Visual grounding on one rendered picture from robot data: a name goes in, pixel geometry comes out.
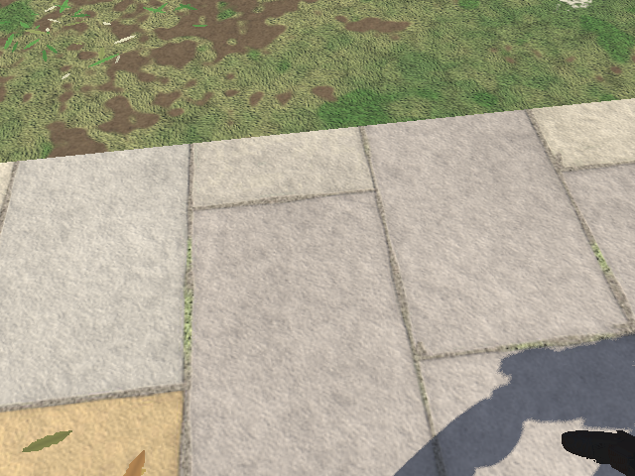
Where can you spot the right robot hand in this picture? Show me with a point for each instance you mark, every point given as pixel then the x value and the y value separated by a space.
pixel 616 449

